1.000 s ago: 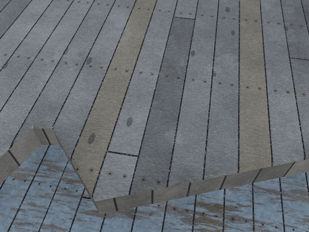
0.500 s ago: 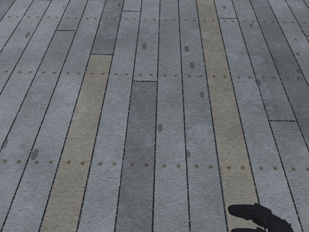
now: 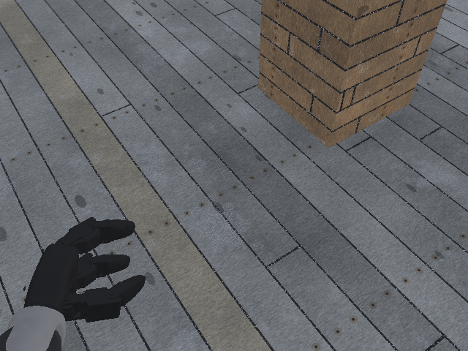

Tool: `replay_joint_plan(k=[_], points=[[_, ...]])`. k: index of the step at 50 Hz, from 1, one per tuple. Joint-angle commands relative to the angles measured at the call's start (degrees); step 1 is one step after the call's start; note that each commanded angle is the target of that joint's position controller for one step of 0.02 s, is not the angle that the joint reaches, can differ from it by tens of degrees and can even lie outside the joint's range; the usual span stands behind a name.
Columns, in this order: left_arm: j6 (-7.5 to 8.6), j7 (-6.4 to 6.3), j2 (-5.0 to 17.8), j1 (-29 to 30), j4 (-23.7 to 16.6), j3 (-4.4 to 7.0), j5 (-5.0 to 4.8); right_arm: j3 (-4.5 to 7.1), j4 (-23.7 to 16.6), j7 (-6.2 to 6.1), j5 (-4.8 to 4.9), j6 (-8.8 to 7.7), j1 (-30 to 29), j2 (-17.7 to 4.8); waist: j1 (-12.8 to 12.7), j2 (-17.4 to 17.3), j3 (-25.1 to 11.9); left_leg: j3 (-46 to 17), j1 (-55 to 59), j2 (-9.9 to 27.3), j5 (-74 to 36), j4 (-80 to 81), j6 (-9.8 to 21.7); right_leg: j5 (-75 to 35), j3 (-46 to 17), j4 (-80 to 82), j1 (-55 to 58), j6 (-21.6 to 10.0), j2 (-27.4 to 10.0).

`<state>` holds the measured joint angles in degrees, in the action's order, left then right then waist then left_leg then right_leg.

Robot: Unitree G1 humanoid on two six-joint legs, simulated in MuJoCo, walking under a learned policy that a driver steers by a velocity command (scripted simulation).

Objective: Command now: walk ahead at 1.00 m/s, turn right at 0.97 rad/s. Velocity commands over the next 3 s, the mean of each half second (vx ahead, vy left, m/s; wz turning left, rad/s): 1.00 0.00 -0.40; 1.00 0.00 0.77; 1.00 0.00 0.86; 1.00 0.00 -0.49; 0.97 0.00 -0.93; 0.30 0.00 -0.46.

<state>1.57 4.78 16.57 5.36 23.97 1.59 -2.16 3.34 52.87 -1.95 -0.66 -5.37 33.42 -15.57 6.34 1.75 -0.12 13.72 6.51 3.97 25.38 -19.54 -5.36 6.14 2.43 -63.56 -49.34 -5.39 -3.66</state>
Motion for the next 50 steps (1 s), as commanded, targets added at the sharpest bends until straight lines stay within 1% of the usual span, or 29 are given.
replay_joint_plan(k=[1, 3, 4, 5, 6, 7, 8, 9, 10, 11, 13, 16, 20, 25, 27, 29, 30, 31, 32, 33, 34, 35, 36, 37, 38, 40, 42, 46, 50], points=[[0.06, -0.10, 3.60, -3.08, 0.25, 1.52, -0.50, 2.31, -7.45, -0.58, -0.27, -1.84, -11.28, -13.37, -7.94, -6.37, 1.85, -0.07, -9.02, 7.70, -56.58, 4.66, 7.95, -3.68, 7.79, 12.94, 21.04, -1.14, 4.44], [-0.50, -0.59, 7.44, -10.85, 2.25, 3.72, -1.19, 3.35, -8.88, -0.57, 0.26, -0.25, -12.27, -16.45, -13.22, -12.19, -2.85, -0.35, -4.00, 10.05, -77.95, -8.69, 7.88, 0.97, 9.06, 15.27, 29.03, -3.16, 7.12], [-1.28, -0.96, 12.55, -20.86, 5.71, 6.50, -1.21, 2.93, -10.63, -0.71, 0.00, -0.12, -13.84, -14.83, -18.30, -10.94, -8.99, -0.44, -9.13, 8.62, -90.15, -24.54, 8.64, -0.84, 9.66, 15.78, 45.72, -5.57, 10.20], [-1.10, -0.96, 12.93, -35.94, 9.60, 7.49, -1.01, 3.70, -12.99, -0.98, 1.55, -0.41, -19.07, -17.10, -26.27, -10.64, -10.77, -1.33, -19.70, 6.11, -76.28, -44.07, 7.16, -5.37, 2.69, 29.37, 60.29, -8.62, 7.54], [-0.81, -0.98, 16.24, -39.77, 11.89, 8.09, -1.15, 1.41, -16.11, -1.04, -1.56, -1.79, -23.37, -9.40, -23.88, 1.62, -7.32, -4.67, -31.91, -2.45, -25.85, -61.72, 7.18, -5.85, -8.74, 24.83, 65.73, -8.30, 8.67], [0.70, -0.83, 18.88, -34.66, 9.44, 7.54, 1.39, -0.04, -20.77, -0.31, -0.65, -4.19, -13.92, -4.06, -11.56, 18.09, -20.02, -15.64, -53.52, -11.29, 6.61, -75.37, 4.05, 7.63, -53.67, 38.97, 81.63, -24.02, -4.33], [1.96, -1.43, 14.20, -31.31, 8.66, 6.40, 3.20, -0.16, -21.85, 0.75, 1.08, -5.84, -14.27, -7.49, -11.40, 9.35, -28.35, -27.32, -59.32, -5.66, -0.70, -75.36, 6.83, 33.58, -66.08, 50.89, 84.88, -22.45, -9.41], [2.78, -1.92, 11.89, -29.94, 8.96, 6.15, 2.73, 0.04, -21.60, 1.12, 2.82, -6.09, -19.52, -8.55, -11.22, 3.29, -17.79, -26.22, -61.09, -4.37, -4.38, -72.94, 7.52, 40.07, -63.55, 53.79, 74.97, -18.75, -9.90], [3.50, -1.76, 9.03, -26.75, 9.69, 5.13, 1.53, -0.25, -19.97, 0.56, 2.86, -5.61, -19.88, -7.68, -7.65, -9.07, -9.08, -24.91, -57.34, -1.61, -6.05, -67.44, 6.84, 32.42, -56.27, 52.74, 61.43, -15.62, -10.03], [4.07, -1.61, 6.30, -22.26, 9.85, 4.06, 1.65, -0.39, -18.30, 0.32, 2.02, -4.70, -18.22, -6.98, -4.02, -12.05, -4.56, -24.33, -51.02, 1.29, -8.48, -60.84, 6.09, 23.15, -46.85, 50.11, 48.62, -14.19, -8.28], [4.50, -2.03, 2.47, -18.88, 11.07, 2.64, 2.60, -0.39, -16.56, 1.03, 1.24, -1.83, -16.49, -5.26, -1.37, -6.09, -1.68, -22.27, -42.70, 4.69, -9.96, -55.50, 5.58, 16.26, -33.30, 50.22, 34.27, -11.67, -3.02], [5.21, -3.12, 2.40, -24.68, 14.37, 2.16, 2.20, -1.86, -18.94, 0.95, 0.70, -0.10, -23.85, -1.91, -5.05, -2.54, 3.82, -19.19, -47.45, 6.45, -16.93, -50.17, 5.15, 12.54, -24.57, 52.03, 28.27, -10.84, -2.28], [5.44, -4.28, 3.20, -30.54, 17.58, 1.39, 2.31, -2.21, -21.32, 1.75, 1.41, -0.29, -34.03, -2.70, -10.48, -0.16, 5.63, -16.83, -51.77, 4.86, -34.01, -35.17, 5.59, 5.84, -14.39, 54.52, 33.55, -7.09, -2.87], [5.43, -4.38, 3.63, -35.47, 21.61, 0.87, 2.87, -1.76, -22.84, 5.04, 3.17, -0.85, -41.54, -2.53, -13.82, -0.27, 9.34, -13.88, -54.66, 0.12, -39.55, -19.82, 7.84, -3.51, -3.85, 58.02, 49.81, -2.13, -5.79], [4.79, -4.39, 5.12, -32.74, 21.59, 1.16, 3.20, -1.63, -22.96, 6.55, 3.59, -1.03, -40.63, -2.42, -12.09, 1.23, 9.18, -11.99, -51.40, -0.89, -38.61, -15.62, 9.43, -12.47, 0.39, 56.97, 53.82, -0.63, -6.93], [4.09, -4.77, 7.69, -31.18, 21.47, 1.75, 4.11, -0.54, -23.32, 6.92, 3.44, -0.72, -38.31, -4.19, -9.23, 4.77, 4.76, -6.60, -43.00, -5.66, -32.14, -16.45, 11.07, -43.27, 3.15, 50.61, 58.08, 0.44, -7.41], [3.45, -5.30, 9.23, -30.68, 21.29, 2.29, 4.75, 0.33, -23.14, 6.63, 3.38, -0.20, -34.58, -5.89, -6.34, 7.27, 1.58, -4.44, -39.02, -8.30, -26.55, -18.17, 12.11, -59.93, 3.99, 43.71, 60.81, 0.79, -8.16], [3.01, -6.02, 8.60, -29.99, 20.92, 1.93, 6.22, 2.29, -21.11, 6.40, 3.99, 0.79, -24.78, -9.60, -0.12, 7.53, -5.17, -3.00, -26.74, -12.16, -23.28, -21.73, 14.12, -78.65, 4.12, 28.74, 59.79, 1.28, -7.14], [2.68, -6.44, 11.03, -26.83, 18.37, 2.72, 4.70, 3.20, -17.82, 5.97, 3.37, 1.05, -11.63, -11.48, 5.36, 8.34, -9.47, -5.74, -10.46, -11.15, -23.36, -15.53, 16.00, -78.74, 5.69, 10.20, 48.77, 2.64, -6.42], [3.03, -7.21, 8.48, -28.36, 14.97, 1.45, 6.23, 4.12, -18.25, 5.51, 2.07, 1.35, -2.15, -15.71, 6.17, -2.65, -19.72, -28.09, 12.53, -2.11, -10.45, -22.27, 22.05, -47.08, 1.45, -13.81, 28.64, 3.96, -2.21], [5.49, -4.46, -1.79, -35.76, 13.20, -1.66, 3.40, 3.35, -16.76, 5.87, 1.40, 0.11, -4.62, -15.76, -3.05, -18.24, -28.01, -66.18, 28.44, 12.87, 17.45, -6.45, 34.68, 23.93, -11.04, -29.56, 4.11, 6.01, 8.78], [7.47, -3.67, 7.94, -26.46, 12.35, 0.08, 2.00, 3.28, -16.33, 4.25, 0.90, 0.23, -2.17, -10.34, 3.32, -14.20, -27.86, -73.32, 26.52, 10.40, 25.08, 5.92, 27.98, 14.89, -14.46, -26.63, 1.71, 2.13, 6.81], [7.99, -3.99, 7.78, -20.18, 10.66, 0.40, 0.81, 2.86, -15.63, 3.70, 0.63, 0.27, -3.88, -9.85, 2.27, -8.52, -15.69, -66.34, 16.55, 9.11, 20.03, 5.51, 23.43, 11.95, -13.11, -25.59, -0.54, 1.33, 4.87], [8.71, -4.38, 6.21, -16.41, 8.95, -0.44, 1.56, 2.61, -15.95, 4.07, 0.76, 0.12, -7.34, -10.03, -0.87, 2.61, -7.94, -61.78, 2.45, 7.51, 10.93, 6.22, 22.64, 10.58, -12.47, -20.83, 1.98, 1.59, 3.33], [8.55, -4.66, 5.05, -15.93, 8.55, -0.41, 2.65, 2.25, -16.75, 4.14, 0.01, -0.23, -11.43, -9.66, -5.02, 4.24, -4.01, -55.18, -10.24, 4.37, 4.38, 6.27, 22.32, 9.59, -12.23, -16.41, 7.70, 2.07, 2.04], [6.64, -4.91, 4.62, -19.42, 9.40, -0.04, 3.28, 1.37, -17.95, 3.87, 0.56, -0.20, -17.39, -7.00, -10.00, -0.46, 0.05, -45.30, -22.24, -1.13, -2.48, 8.07, 22.90, 9.46, -11.43, -12.24, 12.54, 3.52, -0.39], [5.53, -5.47, 4.24, -18.50, 8.45, 0.12, 3.93, 0.85, -17.22, 3.42, 1.96, -0.22, -17.19, -6.43, -10.77, -0.74, 2.95, -41.41, -29.79, -2.91, -7.13, 8.48, 23.44, 8.67, -9.53, -5.57, 13.50, 5.45, -1.10], [5.94, -5.98, 2.26, -4.22, 3.90, -0.13, 4.46, 0.96, -14.76, 1.86, 2.75, 0.07, -12.30, -7.39, -4.60, -3.34, 5.64, -36.45, -34.53, -7.03, -15.20, 8.52, 20.54, -8.42, -6.96, 18.36, 19.92, 8.53, 2.54], [6.70, -5.15, 2.57, 2.33, 1.82, 0.91, 2.15, 1.32, -11.92, 1.68, 3.70, 1.08, -8.62, -7.31, -0.89, -6.28, 3.04, -41.05, -26.09, -6.42, -13.04, 4.70, 17.60, -13.31, -8.15, 33.70, 26.42, 9.36, 6.89]])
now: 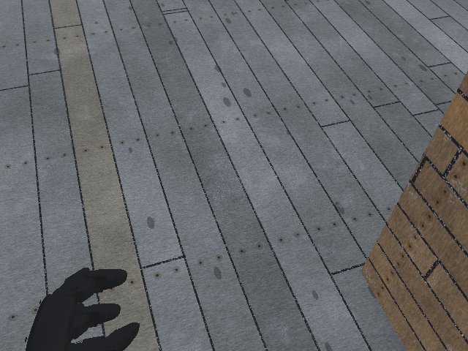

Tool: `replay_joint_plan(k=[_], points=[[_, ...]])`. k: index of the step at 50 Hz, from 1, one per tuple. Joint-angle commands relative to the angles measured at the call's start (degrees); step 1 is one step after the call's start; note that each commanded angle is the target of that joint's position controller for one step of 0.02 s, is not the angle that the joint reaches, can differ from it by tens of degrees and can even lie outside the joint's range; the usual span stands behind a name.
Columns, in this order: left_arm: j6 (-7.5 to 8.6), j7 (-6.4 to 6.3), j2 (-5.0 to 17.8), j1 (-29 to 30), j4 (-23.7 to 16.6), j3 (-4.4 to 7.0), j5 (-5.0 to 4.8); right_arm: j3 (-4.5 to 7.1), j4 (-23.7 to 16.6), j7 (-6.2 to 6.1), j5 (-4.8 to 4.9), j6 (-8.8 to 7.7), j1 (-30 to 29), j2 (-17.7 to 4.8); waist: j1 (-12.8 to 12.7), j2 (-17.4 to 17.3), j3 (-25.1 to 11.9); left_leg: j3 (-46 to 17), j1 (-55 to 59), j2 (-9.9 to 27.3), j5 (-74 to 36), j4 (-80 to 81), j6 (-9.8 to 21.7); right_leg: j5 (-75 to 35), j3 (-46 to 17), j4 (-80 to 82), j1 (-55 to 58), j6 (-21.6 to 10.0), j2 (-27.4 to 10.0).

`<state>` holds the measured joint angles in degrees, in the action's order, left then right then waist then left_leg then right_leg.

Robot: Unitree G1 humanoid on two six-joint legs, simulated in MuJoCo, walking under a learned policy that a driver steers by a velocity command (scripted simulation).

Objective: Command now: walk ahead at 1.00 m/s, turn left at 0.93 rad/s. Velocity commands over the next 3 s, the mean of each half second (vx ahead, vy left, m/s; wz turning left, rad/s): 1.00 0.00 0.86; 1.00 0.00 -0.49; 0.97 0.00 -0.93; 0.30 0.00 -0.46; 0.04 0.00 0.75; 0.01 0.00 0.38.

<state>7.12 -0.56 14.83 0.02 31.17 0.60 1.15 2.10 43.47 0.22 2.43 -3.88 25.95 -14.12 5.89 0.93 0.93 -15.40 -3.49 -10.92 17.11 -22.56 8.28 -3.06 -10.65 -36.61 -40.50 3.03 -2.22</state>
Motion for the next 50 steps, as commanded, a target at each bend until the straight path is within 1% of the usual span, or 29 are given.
replay_joint_plan(k=[1, 4, 5, 6, 7, 8, 9, 10, 11, 12, 15, 19, 22, 25, 27, 28, 29, 30, 31, 32, 33, 34, 35, 36, 38, 41, 46, 48, 50], points=[[1.41, 0.32, 5.22, 8.23, -5.62, 2.45, -1.76, 2.62, -2.06, -0.66, 0.71, -0.19, -1.19, -8.45, -0.45, -6.28, 2.00, -13.40, -12.39, 8.97, -5.72, 5.49, 3.51, -3.24, 3.79, 9.46, 17.58, 0.83, 5.37], [2.57, 0.11, 9.20, 3.61, -4.88, 4.65, -3.61, 3.28, -1.91, -1.23, 0.24, 0.91, -3.30, -8.83, -3.98, -7.92, -1.05, -15.47, -3.99, 11.20, -22.00, -5.18, 1.85, 3.26, 3.24, 13.10, 23.77, -1.08, 4.64], [2.76, -0.16, 10.85, -6.34, -3.12, 5.78, -3.69, 3.09, -2.73, -0.74, -0.68, 1.17, -5.11, -8.76, -9.37, -7.50, -8.65, -12.53, -3.78, 9.76, -29.68, -16.34, 0.34, 4.40, 3.19, 12.52, 35.54, -3.44, 2.16], [2.17, -0.79, 12.77, -20.63, -1.30, 6.29, -3.36, 1.84, -4.59, -0.13, -2.78, 1.17, -6.68, -5.68, -15.10, -5.14, -20.23, -7.93, -13.67, 8.39, -22.05, -33.51, -0.92, 13.45, -3.10, 4.96, 56.58, -6.67, -6.47], [1.99, -0.19, 16.01, -26.35, 0.84, 6.62, -1.30, -0.25, -6.79, 0.48, -0.29, 0.47, 2.65, -0.22, -10.41, 20.55, -29.29, -0.67, -37.13, 1.34, 15.52, -52.15, -4.15, 37.19, -35.85, 12.47, 77.86, -18.10, -22.20], [1.53, 0.28, 11.49, -24.29, 0.29, 6.27, -1.50, -0.32, -6.31, -0.42, 2.17, 0.64, 1.07, -4.94, -12.00, 22.11, -24.71, 3.17, -45.52, 9.00, 11.25, -59.51, -4.29, 53.19, -44.26, 16.61, 73.86, -17.27, -23.44], [0.70, -0.34, 7.47, -21.63, -0.20, 5.56, -1.63, 0.64, -6.89, -0.57, 0.78, 0.91, -6.38, -9.20, -14.16, 13.89, -14.65, 5.36, -48.04, 11.04, 5.90, -59.95, -4.48, 48.11, -33.74, 17.87, 65.49, -13.92, -19.51], [-0.10, -0.64, 7.48, -21.12, 1.20, 5.40, -0.99, 1.05, -7.63, -0.44, -1.06, 0.97, -10.99, -9.82, -13.98, 3.73, -7.85, 7.42, -46.79, 12.57, 3.05, -58.79, -4.66, 35.84, -24.37, 18.93, 56.99, -11.92, -16.82], [-0.51, -0.59, 7.78, -20.52, 2.58, 5.36, -0.25, 1.14, -9.14, -0.13, -2.03, 0.67, -14.79, -8.65, -13.04, -0.29, -2.68, 8.21, -46.30, 14.26, 1.38, -57.10, -4.63, 26.30, -18.17, 20.00, 50.25, -11.34, -14.92], [-0.47, -0.42, 6.61, -19.59, 3.71, 4.78, 0.30, 1.15, -10.03, 0.27, -1.39, 0.99, -15.32, -7.01, -10.99, -0.20, 0.14, 8.34, -44.70, 16.16, 0.39, -56.55, -4.35, 21.77, -12.80, 21.63, 44.86, -10.84, -13.44], [-0.29, 0.78, 2.80, -16.33, 6.72, 3.69, -1.65, 0.44, -11.87, 0.94, 0.53, 2.77, -14.64, -3.64, -7.03, 3.77, 3.02, 9.05, -45.18, 20.02, 0.85, -55.92, -4.40, 15.80, -2.86, 24.78, 36.67, -10.56, -12.37], [0.15, 0.31, 6.95, -12.74, 8.29, 4.48, -0.64, 0.30, -13.40, 1.57, -0.44, 2.75, -17.62, -4.90, -4.89, 2.10, 6.34, 10.52, -44.04, 20.53, -12.80, -47.78, -6.87, 6.00, 10.80, 29.07, 29.65, -9.94, -10.30], [0.48, 0.69, 8.79, -21.09, 11.96, 4.43, -0.73, -0.66, -15.13, 2.35, -0.67, 1.36, -25.72, -2.94, -8.32, -3.13, 9.15, 13.06, -38.56, 16.92, -20.12, -32.03, -4.25, 1.67, 13.83, 33.05, 30.23, -10.51, -9.77], [-0.82, 1.02, 11.84, -25.59, 15.15, 4.34, -2.83, -0.38, -17.45, 3.90, -0.96, -0.36, -32.08, -4.17, -8.02, -2.61, 9.85, 18.35, -34.45, 13.32, -16.87, -17.86, -2.01, -15.03, 14.43, 32.73, 39.63, -11.72, -12.34], [-1.47, 0.75, 14.70, -26.70, 16.71, 4.22, -2.63, 1.05, -17.72, 3.77, -1.02, -0.68, -29.30, -6.91, -4.23, 3.93, 4.99, 20.62, -26.49, 9.72, -11.15, -15.47, -1.12, -42.03, 13.86, 23.81, 46.04, -11.89, -14.17], [-1.94, 0.53, 15.80, -26.87, 17.81, 4.12, -2.07, 2.53, -16.51, 3.12, -0.87, -0.38, -21.53, -10.10, 0.80, 7.50, -0.51, 19.75, -16.18, 8.56, -8.49, -14.67, 0.09, -51.34, 13.09, 14.53, 46.18, -11.48, -14.69], [-2.38, 0.23, 15.97, -24.41, 17.88, 3.81, -1.74, 4.25, -13.02, 2.06, -0.77, 0.21, -7.69, -12.84, 9.10, 7.77, -7.35, 18.90, 3.66, 9.02, -11.64, -11.65, 1.09, -50.36, 14.41, -0.57, 37.07, -9.67, -12.32], [-1.88, 0.17, 10.10, -25.94, 15.74, 2.09, -0.37, 5.50, -9.76, 0.47, -1.30, 0.93, 3.17, -17.83, 9.77, 0.08, -17.54, 2.66, 27.93, 21.94, -6.66, -17.39, 0.96, -12.04, 11.95, -22.67, 18.41, -7.59, -6.74], [-0.26, 0.91, 1.74, -34.77, 14.34, -0.11, -2.85, 5.19, -9.83, 0.82, -3.43, -0.25, 2.47, -20.17, 2.02, -15.55, -31.89, -27.12, 37.90, 34.71, 19.68, -4.85, 6.76, 30.54, 2.74, -40.55, 5.39, -6.95, 1.65], [0.45, 0.65, 8.85, -25.61, 13.85, 1.86, -5.32, 4.15, -8.81, 1.16, -3.64, -0.89, 3.49, -13.73, 5.78, -10.32, -26.39, -29.41, 31.11, 32.57, 25.62, 4.13, 4.29, 27.85, 0.18, -45.47, 0.57, -7.32, 0.27], [0.36, 0.29, 8.51, -19.57, 11.35, 2.39, -6.34, 3.28, -7.26, 1.26, -3.12, -1.44, 0.17, -11.13, 4.43, -8.56, -12.61, -20.02, 21.81, 31.82, 19.86, 5.36, 3.27, 24.05, 2.53, -46.15, -5.62, -6.64, -1.43], [0.09, -0.07, 6.64, -17.45, 10.81, 1.98, -5.09, 2.93, -6.21, 1.40, -2.95, -1.94, -3.28, -9.61, 1.61, -3.65, -6.48, -12.64, 12.09, 30.76, 10.13, 6.34, 2.64, 20.17, 3.36, -44.05, -4.73, -6.37, -4.33], [-0.85, -0.09, 5.74, -18.15, 11.34, 2.36, -3.76, 2.48, -5.44, 1.62, -3.75, -2.48, -6.51, -7.10, -1.78, -3.31, -3.30, -5.53, 3.96, 28.59, 4.36, 7.36, 1.63, 16.60, 3.65, -42.11, -1.15, -6.20, -6.55], [-2.23, 0.32, 4.17, -21.71, 12.23, 2.42, -4.00, 2.08, -4.81, 1.75, -4.41, -3.01, -8.71, -4.63, -4.85, -5.90, -3.22, -0.60, -1.15, 27.75, 0.99, 8.55, 1.22, 14.32, 2.97, -41.69, 3.14, -6.02, -8.31], [-4.84, 0.74, 2.40, -22.37, 13.11, 2.66, -4.49, 1.82, -3.14, 1.97, -3.15, -3.33, -12.08, -1.72, -6.89, -5.20, -0.05, 9.60, -5.49, 25.35, -5.24, 11.55, -0.73, 14.44, 3.80, -40.34, 3.80, -6.04, -9.70], [-6.31, 0.90, 1.68, -17.77, 10.70, 2.43, -3.79, 2.34, -1.94, 1.13, -3.55, -3.68, -14.10, -3.54, -8.14, -5.14, 6.40, 19.61, -9.70, 24.15, -13.80, 14.63, -1.63, 8.51, 4.34, -35.61, -0.90, -4.60, -10.04], [-5.08, 3.27, 2.83, -8.14, 7.17, 1.98, -2.99, 3.19, -1.15, -0.84, -3.48, -3.39, -11.87, -8.84, -6.29, 0.34, 9.09, 30.02, -4.00, 22.10, -22.48, 17.11, -3.34, -6.25, 12.71, -15.54, 0.02, -6.91, -6.41], [-4.63, 4.57, 4.68, -7.11, 5.95, 2.60, -3.19, 3.80, -1.20, -1.39, -3.27, -2.74, -12.09, -12.35, -7.38, -0.60, 7.22, 32.06, 1.66, 22.88, -43.32, 13.39, -5.06, -6.68, 17.69, -9.48, 5.72, -8.86, -2.93], [-5.42, 4.55, 8.31, -13.21, 6.35, 4.33, -4.21, 4.80, -1.63, -1.72, -2.33, -1.01, -11.94, -16.24, -11.56, -5.33, 1.62, 32.36, 8.49, 23.74, -73.13, 1.83, -5.96, 0.39, 22.82, -10.30, 14.29, -10.40, 2.98]])
Over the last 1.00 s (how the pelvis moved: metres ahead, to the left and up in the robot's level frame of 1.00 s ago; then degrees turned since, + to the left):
0.84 0.03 0.02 15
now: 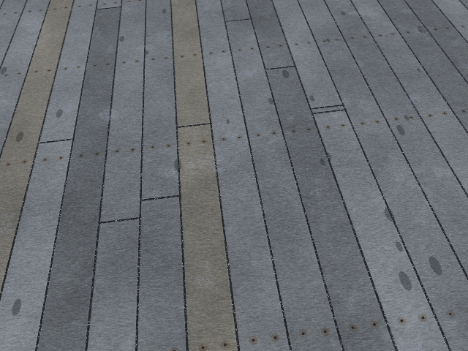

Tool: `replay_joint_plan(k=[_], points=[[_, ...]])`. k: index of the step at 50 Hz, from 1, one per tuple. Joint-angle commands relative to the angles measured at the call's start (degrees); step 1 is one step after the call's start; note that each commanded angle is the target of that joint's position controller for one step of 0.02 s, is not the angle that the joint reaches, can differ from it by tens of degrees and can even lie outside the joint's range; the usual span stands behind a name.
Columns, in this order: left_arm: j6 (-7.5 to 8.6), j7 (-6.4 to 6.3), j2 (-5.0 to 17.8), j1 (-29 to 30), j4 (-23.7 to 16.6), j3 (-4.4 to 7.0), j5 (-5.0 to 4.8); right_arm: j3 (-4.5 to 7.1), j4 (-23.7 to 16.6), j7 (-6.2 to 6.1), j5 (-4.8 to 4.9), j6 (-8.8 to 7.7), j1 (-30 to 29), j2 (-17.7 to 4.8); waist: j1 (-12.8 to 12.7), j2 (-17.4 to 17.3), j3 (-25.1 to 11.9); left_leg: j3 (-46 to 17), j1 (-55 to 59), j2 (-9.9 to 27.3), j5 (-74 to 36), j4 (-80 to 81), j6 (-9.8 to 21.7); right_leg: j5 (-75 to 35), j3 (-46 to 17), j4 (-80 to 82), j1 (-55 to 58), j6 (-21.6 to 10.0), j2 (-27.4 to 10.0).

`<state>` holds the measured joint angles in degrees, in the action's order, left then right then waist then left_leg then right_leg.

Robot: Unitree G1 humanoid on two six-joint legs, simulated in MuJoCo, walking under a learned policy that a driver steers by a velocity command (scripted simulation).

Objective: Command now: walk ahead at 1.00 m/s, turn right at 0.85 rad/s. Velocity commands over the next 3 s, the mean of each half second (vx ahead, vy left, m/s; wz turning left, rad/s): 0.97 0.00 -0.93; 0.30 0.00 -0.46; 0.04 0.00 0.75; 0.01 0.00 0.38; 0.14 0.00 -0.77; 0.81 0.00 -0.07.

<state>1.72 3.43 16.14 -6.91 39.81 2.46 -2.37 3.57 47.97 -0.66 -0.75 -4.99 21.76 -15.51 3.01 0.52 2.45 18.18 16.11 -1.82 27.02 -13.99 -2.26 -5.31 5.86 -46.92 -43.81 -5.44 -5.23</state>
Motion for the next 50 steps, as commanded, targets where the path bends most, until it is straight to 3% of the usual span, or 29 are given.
replay_joint_plan(k=[1, 2, 3, 4, 5, 6, 7, 8, 9, 11, 15, 17, 21, 23, 24, 25, 26, 27, 28, 29, 32, 36, 42, 44, 45, 46, 47, 48, 50], points=[[-1.06, 0.20, 9.60, -14.11, -1.06, 3.78, -0.96, 3.81, -6.83, -0.64, 1.52, 0.90, -10.03, -16.50, -13.55, -7.97, -3.48, -1.80, -11.73, 15.98, -92.69, -16.92, 5.25, 8.46, 6.16, -1.75, 26.16, -3.50, 7.38], [-2.19, -0.39, 14.33, -27.29, 2.19, 6.11, -0.56, 3.69, -7.89, -0.24, 1.73, 0.99, -13.28, -16.09, -20.01, -7.79, -9.11, -4.07, -18.39, 15.76, -91.11, -32.77, 5.95, 11.39, 3.16, -1.04, 42.72, -5.83, 8.06], [-3.05, -1.58, 16.75, -34.88, 4.33, 8.08, -1.10, 2.70, -8.70, 0.27, 3.17, -0.14, -18.88, -12.22, -25.81, 1.76, -8.41, -3.45, -30.72, 5.60, -62.89, -61.44, 3.20, 4.25, -1.75, 9.52, 56.31, -9.54, 7.01], [-2.24, -1.00, 14.54, -27.02, 4.47, 5.28, 0.92, -1.04, -11.30, 1.76, 1.20, -2.84, -10.03, 2.02, -9.50, 23.48, -3.17, -13.26, -54.46, -4.79, 4.81, -83.79, 1.20, 8.61, -23.65, 11.24, 58.86, -15.30, 3.24], [0.02, -0.59, 10.52, -20.23, -0.83, 3.47, 3.04, -2.35, -15.25, 2.34, 2.76, -5.14, -6.22, 0.97, -5.12, 21.67, -16.58, -26.46, -62.13, -5.55, 5.30, -88.34, 3.88, 37.31, -53.36, 25.47, 62.38, -23.76, -6.95], [1.61, -0.29, 8.45, -20.40, -1.87, 3.66, 2.78, -0.92, -16.59, 2.50, 3.62, -6.25, -15.31, -6.12, -8.05, 8.72, -8.60, -27.19, -64.67, -2.75, -0.03, -81.39, 6.42, 46.33, -57.57, 36.08, 54.88, -19.56, -8.14], [3.02, 0.10, 7.16, -19.02, -1.39, 3.24, 2.43, -0.61, -17.23, 1.91, 3.48, -6.00, -18.24, -6.47, -5.48, -2.56, -4.95, -27.14, -62.87, 0.51, -4.66, -72.48, 7.85, 47.93, -55.20, 36.64, 47.84, -15.81, -7.65], [3.75, 0.19, 7.70, -15.12, -2.15, 3.22, 2.01, -0.92, -16.27, 1.43, 2.15, -5.34, -16.77, -5.04, -2.02, -6.07, -1.83, -27.59, -58.61, 2.35, -7.08, -67.40, 6.88, 43.61, -51.84, 34.84, 38.64, -15.50, -6.23], [4.08, -0.47, 8.13, -11.90, -3.29, 3.28, 2.15, -0.66, -15.53, 1.23, 0.98, -4.42, -15.18, -5.32, -0.24, -5.89, -0.50, -28.54, -54.62, 3.58, -8.79, -63.77, 5.31, 38.39, -47.23, 33.68, 31.73, -15.30, -3.14], [3.99, -1.89, 7.23, -10.34, -4.14, 2.86, 1.61, -0.03, -14.84, 0.67, 0.52, -2.87, -14.80, -6.34, 0.54, -4.74, 0.52, -27.71, -50.60, 5.37, -9.98, -55.18, 2.45, 30.26, -38.30, 34.77, 26.01, -14.19, 0.87], [2.90, -4.49, 5.83, -13.10, -2.76, 2.61, 0.40, -1.42, -19.64, 0.37, -0.43, -2.32, -28.39, -1.13, -5.34, -0.89, 3.46, -22.26, -43.64, 2.59, -25.56, -29.19, -2.08, 18.29, -26.45, 33.59, 18.21, -10.57, 7.46], [2.17, -4.58, 7.09, -14.53, -1.92, 3.31, 0.20, -1.08, -21.01, 0.80, 0.85, -2.47, -31.16, -0.74, -7.95, 2.08, 1.57, -20.86, -37.38, -0.10, -31.30, -20.74, -3.20, 20.81, -26.85, 32.66, 17.52, -8.49, 7.68], [1.71, -5.13, 5.87, -15.49, -0.58, 3.89, -0.56, 1.65, -20.91, 1.05, 3.50, -3.39, -29.22, -6.07, -6.88, 6.42, -0.56, -25.41, -35.52, 0.65, -29.26, -13.32, -2.80, 20.58, -32.93, 24.95, 30.30, -5.96, 4.61], [0.77, -4.90, 6.46, -13.00, -1.63, 4.39, 0.43, 3.97, -18.39, 0.73, 2.65, -4.07, -17.19, -9.71, 0.37, 6.90, -7.41, -23.49, -24.14, 0.69, -26.66, -11.72, 0.18, 0.27, -30.70, 7.99, 34.76, -1.61, 7.25], [0.39, -4.50, 3.35, -10.86, -3.91, 3.18, 2.02, 4.20, -16.57, 0.42, 1.50, -3.79, -4.49, -11.08, 5.80, 5.82, -17.77, -28.41, -5.91, 8.01, -24.35, -18.12, 2.80, 3.53, -27.47, -9.88, 26.93, 0.88, 8.46], [0.42, -4.30, -3.80, -22.63, -6.28, 1.27, 0.25, 4.55, -15.59, 1.11, -1.69, -3.45, -1.74, -16.45, -2.23, -23.42, -28.05, -61.57, 13.96, 26.08, -25.95, -10.92, 14.31, 43.23, -20.41, -30.24, 6.45, 4.68, 16.75], [-0.03, -4.44, 2.84, -23.85, -5.64, 1.25, -0.79, 4.05, -15.61, 1.74, -0.87, -2.85, -2.54, -12.88, -1.76, -26.36, -29.06, -72.11, 14.20, 28.75, -14.30, -8.35, 16.39, 40.16, -19.17, -38.87, -1.12, 5.40, 8.87], [-0.64, -4.59, 6.57, -15.66, -6.34, 2.14, -0.35, 2.79, -17.29, 1.01, -0.63, -1.87, -6.43, -6.81, 1.03, -17.32, -19.98, -59.36, 6.67, 25.11, -17.89, -8.17, 14.68, 35.21, -16.77, -40.57, -3.66, 6.41, 6.32], [-1.10, -4.65, 8.62, -9.47, -7.72, 2.78, 0.72, 2.07, -16.85, 0.63, -0.64, -0.88, -9.95, -5.32, 0.83, -7.71, -12.24, -47.00, -4.00, 22.25, -30.56, -8.42, 12.82, 31.21, -13.95, -38.40, -1.81, 7.11, 4.40], [-1.21, -4.50, 9.31, -5.71, -9.00, 3.48, 2.04, 2.07, -15.70, 0.40, -0.46, -0.28, -11.17, -5.53, -0.13, -3.92, -7.97, -39.28, -11.63, 19.67, -41.67, -8.87, 11.90, 30.47, -12.65, -35.77, 0.35, 7.51, 2.66], [-2.43, -3.65, 4.80, -5.64, -10.56, 2.77, 0.41, 1.78, -11.45, -0.15, 0.26, -0.50, -12.83, -5.11, -3.41, -7.18, -3.21, -28.22, -21.59, 16.61, -49.00, -4.88, 11.47, 30.53, -10.27, -25.23, 3.71, 7.18, -0.79], [-2.83, -2.85, 3.69, -2.72, -10.90, 1.84, 1.10, 3.09, -8.96, -0.62, 0.81, 0.21, -14.92, -10.07, -3.30, -5.09, -5.74, -20.92, -22.82, 17.95, -51.96, -2.19, 13.22, 17.88, -8.48, -9.46, 8.51, 7.12, -0.91], [-0.48, -1.34, 3.90, 2.65, -10.40, 1.26, 2.82, 2.26, -4.61, 0.92, 3.57, 0.27, -12.39, -12.10, -3.27, -3.15, -6.42, -18.01, -22.77, 15.09, -51.68, -6.90, 11.01, 7.62, -7.07, 15.17, 24.60, 2.55, 5.37], [0.29, -2.27, 7.44, -2.01, -8.33, 2.48, 4.21, 1.29, -3.06, 1.50, 3.56, -0.07, -10.52, -10.89, -6.33, -2.13, -8.82, -17.65, -25.40, 11.00, -51.54, -15.90, 7.86, -6.62, -5.73, 23.77, 37.84, -0.21, 5.95], [0.41, -3.34, 11.95, -5.53, -8.41, 3.15, 5.74, -0.08, -4.36, 1.69, 1.26, -0.51, -9.69, -8.36, -7.04, 2.49, -14.83, -16.17, -33.35, 7.30, -32.69, -26.35, 4.33, -38.79, -14.87, 18.00, 50.74, -3.84, -5.34], [-0.23, -3.92, 11.10, -4.50, -9.46, 2.22, 6.99, -1.81, -3.53, 2.23, 0.92, 0.15, -1.42, -4.68, -4.73, 12.59, -25.74, -19.35, -44.85, 3.33, 11.97, -43.80, 0.18, -55.09, -29.88, 15.17, 63.04, -15.89, -22.71], [-1.23, -3.81, 9.40, -5.67, -9.14, 2.35, 5.28, -0.02, -2.65, 2.09, 2.50, 1.51, -2.64, -10.94, -7.26, 8.13, -28.44, -23.19, -45.96, 4.25, 16.60, -51.35, -0.75, -46.50, -27.94, 15.90, 59.20, -16.26, -20.75], [-1.59, -3.69, 9.17, -3.66, -8.47, 2.22, 3.68, 0.94, -4.01, 1.88, 3.59, 2.52, -5.91, -12.66, -6.77, 6.44, -22.50, -22.44, -50.47, 5.24, 14.88, -54.15, -1.03, -36.37, -23.45, 18.19, 55.39, -14.14, -17.65], [-1.74, -4.08, 7.78, 1.26, -7.38, 2.01, 2.77, 1.22, -3.90, 0.19, 2.99, 5.04, -6.63, -10.73, -3.93, 4.52, -13.77, -20.93, -51.15, 7.07, 7.63, -52.97, -2.88, -15.05, -17.99, 24.14, 43.62, -10.40, -13.99]])
Over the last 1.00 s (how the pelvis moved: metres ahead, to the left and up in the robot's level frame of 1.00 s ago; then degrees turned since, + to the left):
0.81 0.23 -0.03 10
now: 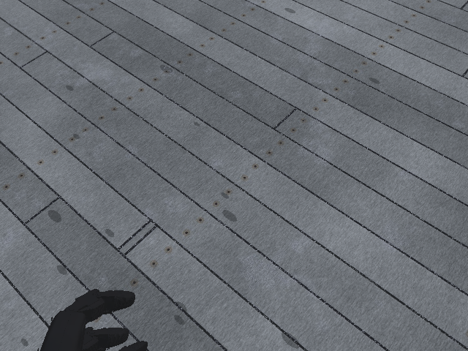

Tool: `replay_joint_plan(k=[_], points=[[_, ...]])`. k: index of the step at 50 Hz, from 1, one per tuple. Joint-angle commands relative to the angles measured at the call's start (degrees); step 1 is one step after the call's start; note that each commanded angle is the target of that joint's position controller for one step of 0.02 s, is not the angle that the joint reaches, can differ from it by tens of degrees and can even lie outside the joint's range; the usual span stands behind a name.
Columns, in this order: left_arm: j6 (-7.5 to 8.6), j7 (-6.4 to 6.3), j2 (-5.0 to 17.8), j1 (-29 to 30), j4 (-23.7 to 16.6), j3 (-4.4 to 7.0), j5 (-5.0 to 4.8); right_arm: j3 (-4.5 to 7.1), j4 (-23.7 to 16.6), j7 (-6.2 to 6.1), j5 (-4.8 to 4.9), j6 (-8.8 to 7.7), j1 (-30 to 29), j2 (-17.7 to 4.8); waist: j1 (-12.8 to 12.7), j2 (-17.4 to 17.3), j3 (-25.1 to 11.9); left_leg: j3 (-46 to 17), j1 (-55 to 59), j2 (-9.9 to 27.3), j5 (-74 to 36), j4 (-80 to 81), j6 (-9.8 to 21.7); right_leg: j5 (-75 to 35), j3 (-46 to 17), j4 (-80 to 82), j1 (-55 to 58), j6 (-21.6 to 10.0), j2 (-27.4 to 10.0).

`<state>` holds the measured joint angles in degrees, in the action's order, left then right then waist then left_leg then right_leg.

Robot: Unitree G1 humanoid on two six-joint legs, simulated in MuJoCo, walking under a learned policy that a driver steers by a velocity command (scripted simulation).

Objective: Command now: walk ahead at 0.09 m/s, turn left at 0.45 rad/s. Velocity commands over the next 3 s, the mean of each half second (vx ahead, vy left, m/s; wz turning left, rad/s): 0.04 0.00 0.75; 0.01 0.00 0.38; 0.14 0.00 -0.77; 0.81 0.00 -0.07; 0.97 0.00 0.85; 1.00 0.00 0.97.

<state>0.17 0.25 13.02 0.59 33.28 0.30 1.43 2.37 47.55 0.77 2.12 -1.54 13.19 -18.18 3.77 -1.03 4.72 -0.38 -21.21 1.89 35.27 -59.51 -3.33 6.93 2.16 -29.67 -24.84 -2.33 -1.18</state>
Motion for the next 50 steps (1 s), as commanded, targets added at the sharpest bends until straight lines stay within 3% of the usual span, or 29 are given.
replay_joint_plan(k=[1, 3, 5, 7, 10, 12, 13, 14, 15, 16, 17, 18, 19, 21, 25, 29, 34, 36, 37, 38, 39, 40, 41, 42, 43, 45, 46, 48, 50], points=[[-0.21, -1.18, 11.07, -3.91, -0.44, 4.34, -0.39, 2.47, -3.28, -1.85, -0.25, 3.07, 3.63, -6.98, -2.76, 7.53, -13.45, -1.09, -9.88, 3.16, -3.88, -8.38, -3.07, -21.31, -11.26, 9.99, 16.96, -12.89, -16.88], [-0.03, -1.71, 9.36, -0.20, -0.32, 4.28, 0.49, 2.43, -3.45, -2.66, -0.65, 4.85, 6.37, -4.34, -0.58, 9.56, -11.48, 0.73, -5.77, 3.00, -8.07, -7.25, -4.05, -12.66, -5.97, 13.32, 9.36, -12.25, -16.02], [0.35, -2.21, 8.42, 1.40, 0.36, 4.38, 0.41, 2.39, -4.99, -2.68, -1.07, 5.54, 4.57, -3.21, -0.58, 9.54, -10.77, 1.15, -3.92, 4.17, -12.00, -1.63, -3.15, -8.42, -2.07, 13.74, 7.43, -11.10, -15.90], [0.49, -2.73, 9.29, 0.95, 1.45, 4.97, 0.08, 2.16, -6.92, -1.90, -1.38, 5.52, 1.56, -2.75, -1.49, 8.95, -11.54, 1.53, -1.60, 5.11, -15.55, 5.01, -1.48, -7.81, -0.11, 13.19, 8.41, -10.36, -17.05], [0.12, -2.89, 10.86, -0.34, 3.29, 5.83, -0.94, 2.77, -8.47, -0.40, -1.41, 5.66, 0.80, -4.20, -1.57, 9.29, -12.39, 3.59, 1.56, 4.66, -16.33, 11.78, 1.03, -6.82, 1.26, 10.97, 11.31, -8.83, -19.36], [-0.27, -2.70, 10.56, 0.54, 4.27, 6.01, -2.47, 3.59, -7.70, 0.05, -1.72, 5.91, 3.86, -4.74, 0.56, 7.36, -11.92, 5.84, 6.89, 2.32, -20.57, 21.01, 4.01, -2.02, 4.02, 5.37, 10.45, -5.01, -17.98], [-0.63, -2.51, 8.65, -1.13, 5.46, 5.80, -3.07, 4.46, -6.96, -0.29, -2.38, 5.88, 5.96, -6.32, 0.90, 2.52, -9.68, 3.18, 9.67, 1.14, -24.01, 26.82, 6.66, 5.76, 6.52, -2.22, 7.07, -1.32, -14.49], [-1.36, -2.32, 6.71, -4.20, 5.86, 5.57, -1.59, 6.10, -7.97, -1.45, -2.71, 5.37, 6.69, -12.86, -0.73, -14.97, -4.62, -14.15, 11.76, 11.31, -42.98, 36.63, 11.94, 20.31, 12.06, -18.80, -4.38, 4.79, -6.86], [-1.39, -2.69, 6.61, 0.27, 2.27, 5.36, -0.02, 6.24, -10.66, -1.51, -3.86, 3.90, 4.59, -17.30, -1.58, -21.60, -3.71, -32.31, 12.21, 18.43, -48.05, 40.98, 21.44, 32.20, 3.18, -32.73, -17.51, 7.59, 1.75], [-1.25, -3.11, 8.27, 4.28, 1.52, 5.75, -0.11, 6.37, -10.71, -0.80, -4.90, 2.42, 4.81, -16.32, 1.00, -14.38, -6.82, -31.98, 11.97, 18.47, -38.10, 43.70, 22.66, 30.49, -4.14, -38.36, -19.32, 5.96, 2.12], [-1.01, -3.40, 8.81, 4.33, 1.74, 6.10, -1.10, 6.20, -10.95, -0.81, -4.00, 1.34, 2.68, -15.27, -0.67, -10.80, -6.10, -28.90, 12.31, 15.49, -32.10, 43.94, 19.59, 24.47, -6.59, -37.92, -19.84, 4.31, 1.29], [-0.87, -3.89, 9.44, 2.41, 3.13, 6.57, -0.95, 5.79, -11.52, -1.29, -2.27, 1.27, -0.58, -13.11, -2.64, -7.22, -6.33, -25.67, 12.62, 13.31, -30.24, 42.55, 16.43, 19.40, -7.62, -36.58, -19.55, 3.88, 0.20], [-0.75, -4.18, 10.23, 1.26, 3.88, 6.92, -0.58, 5.06, -12.31, -1.90, -1.22, 1.64, -2.99, -10.92, -3.68, -7.34, -6.95, -23.44, 11.86, 12.16, -32.01, 41.30, 14.85, 16.31, -8.02, -35.28, -18.11, 4.13, 0.10], [-0.08, -3.59, 9.32, -0.06, 4.53, 6.90, -0.62, 4.37, -13.53, -3.00, -1.23, 2.30, -3.23, -8.78, -4.20, -6.80, -10.48, -21.18, 12.68, 9.63, -37.39, 39.54, 13.89, 12.14, -8.17, -34.67, -14.63, 4.82, 1.91], [0.81, -2.75, 6.89, 0.75, 4.63, 5.80, -1.35, 5.00, -14.59, -4.08, -0.93, 3.01, -0.82, -9.82, -3.15, -5.66, -12.21, -23.14, 17.02, 7.70, -39.71, 37.61, 14.00, 9.74, -9.59, -23.26, -13.76, 6.35, 4.49], [1.25, -1.87, 7.63, 0.89, 5.07, 5.67, -1.72, 5.58, -16.49, -4.00, -1.00, 3.89, -2.03, -10.75, -2.72, -7.95, -11.08, -27.59, 14.15, 6.21, -35.68, 37.10, 14.00, 9.70, -10.56, -14.13, -8.68, 7.00, 6.09], [2.40, -0.81, 9.61, -1.42, 5.54, 6.22, -2.06, 5.90, -18.45, -3.26, -0.69, 4.56, -4.12, -10.90, -2.81, -10.03, -11.46, -33.60, 13.22, 4.53, -40.45, 34.75, 13.45, 10.74, -11.48, -4.06, -0.66, 5.93, 6.50], [2.74, -0.16, 10.53, -6.33, 7.34, 6.44, -1.69, 5.07, -19.04, -3.17, -0.55, 4.68, -6.61, -9.35, -4.45, -9.95, -13.66, -30.31, 13.10, 3.22, -41.86, 30.90, 11.54, 3.01, -9.04, 4.95, 7.21, 4.51, 4.19], [2.71, 0.01, 10.74, -6.62, 7.49, 6.42, -1.25, 4.26, -18.56, -3.11, -0.87, 4.66, -4.93, -7.48, -3.75, -7.81, -14.03, -28.27, 10.46, 1.13, -36.17, 28.92, 9.93, -4.24, -10.27, 8.75, 13.09, 3.05, 1.41], [2.40, -0.06, 12.32, -4.55, 6.04, 6.20, -0.11, 2.88, -17.60, -2.84, -2.21, 4.59, -0.77, -3.62, -1.18, 3.00, -15.02, -22.16, 6.60, -4.33, -19.27, 20.40, 7.18, -11.44, -20.84, 11.32, 18.06, -0.70, -8.05], [2.01, -0.13, 13.18, -3.35, 6.21, 5.76, 1.65, 2.73, -18.41, -2.93, -2.44, 4.12, 0.59, -3.74, 1.18, 15.32, -10.48, -16.20, -1.89, -12.07, 2.10, 13.32, 3.37, -19.99, -32.91, 12.72, 16.84, -10.61, -15.52], [2.51, 0.03, 9.02, -1.59, 5.49, 4.42, 1.52, 3.27, -17.27, -3.04, -3.43, 3.46, 1.36, -6.63, 0.79, 14.15, -9.76, -16.59, -1.50, -7.68, 2.46, 5.63, 0.22, -15.57, -38.66, 13.71, 12.58, -15.53, -18.94], [2.74, 0.23, 6.08, 0.09, 5.12, 3.29, 0.53, 3.54, -15.83, -2.90, -3.43, 3.33, 0.03, -7.90, 0.36, 9.76, -8.88, -15.68, 0.43, -5.24, -1.70, 5.46, -1.19, -11.06, -33.23, 12.79, 11.41, -13.42, -15.34], [2.39, 0.33, 6.70, 0.04, 5.65, 3.24, -0.60, 3.39, -15.41, -2.68, -3.97, 3.28, -1.75, -6.86, 0.04, 8.46, -8.50, -12.41, 0.33, -3.94, -4.02, 8.76, -2.24, -6.52, -29.49, 12.27, 12.35, -10.42, -11.19], [1.81, 0.17, 8.73, -0.74, 5.74, 3.77, -1.93, 3.26, -15.78, -2.66, -4.20, 3.06, -3.88, -6.07, -1.26, 8.87, -7.22, -10.60, -1.30, -3.31, -6.10, 11.95, -3.03, -5.51, -29.03, 11.40, 14.19, -8.85, -9.01], [0.23, -0.54, 15.09, -4.68, 6.03, 6.00, -2.74, 2.88, -16.00, -2.46, -3.01, 2.29, -6.86, -4.64, -3.47, 8.78, -6.05, -6.54, -1.09, -5.60, -6.82, 17.41, -3.20, -9.77, -28.23, 9.45, 15.78, -7.80, -5.71], [-0.32, -0.80, 16.33, -6.85, 6.03, 6.68, -2.79, 2.85, -16.03, -2.54, -2.31, 1.97, -7.59, -4.20, -4.45, 9.00, -6.81, -5.85, -1.09, -6.81, -6.90, 19.51, -3.00, -10.88, -29.41, 9.15, 17.79, -8.03, -5.37], [-0.97, -1.16, 16.05, -8.13, 5.58, 7.12, -3.08, 3.03, -15.56, -2.78, -1.30, 1.56, -7.56, -3.95, -4.91, 10.89, -8.48, -6.30, -0.63, -7.59, -8.30, 22.91, -2.55, -11.92, -32.15, 9.05, 20.93, -8.37, -5.50], [-1.46, -1.48, 15.09, -7.93, 4.98, 7.37, -3.63, 3.28, -14.86, -2.72, -0.88, 1.07, -6.81, -3.92, -4.60, 12.37, -9.91, -6.94, 1.06, -7.75, -10.23, 27.02, -1.87, -13.58, -34.07, 8.64, 22.41, -8.19, -5.32]])
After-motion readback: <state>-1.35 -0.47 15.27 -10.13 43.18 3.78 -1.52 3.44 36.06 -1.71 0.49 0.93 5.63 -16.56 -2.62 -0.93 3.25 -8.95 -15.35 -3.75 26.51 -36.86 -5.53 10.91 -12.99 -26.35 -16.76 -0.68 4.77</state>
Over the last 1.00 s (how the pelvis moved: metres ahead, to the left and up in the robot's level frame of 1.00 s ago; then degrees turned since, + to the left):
0.66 -0.12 0.02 -41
